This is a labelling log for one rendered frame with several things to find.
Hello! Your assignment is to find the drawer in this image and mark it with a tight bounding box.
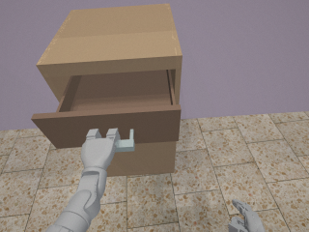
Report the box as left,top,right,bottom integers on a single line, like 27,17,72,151
31,70,182,149

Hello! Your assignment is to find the robot right hand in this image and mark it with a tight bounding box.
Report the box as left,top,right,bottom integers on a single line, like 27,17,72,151
228,198,266,232

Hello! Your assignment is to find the cabinet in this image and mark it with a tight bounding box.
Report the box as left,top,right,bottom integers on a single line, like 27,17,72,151
36,3,183,177

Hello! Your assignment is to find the robot left hand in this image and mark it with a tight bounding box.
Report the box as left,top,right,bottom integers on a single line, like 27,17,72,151
80,128,121,171

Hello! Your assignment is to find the handle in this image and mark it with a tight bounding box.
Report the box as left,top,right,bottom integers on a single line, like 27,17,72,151
115,129,135,153

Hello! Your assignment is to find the left robot forearm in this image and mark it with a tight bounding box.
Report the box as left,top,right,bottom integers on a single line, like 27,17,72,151
45,166,107,232

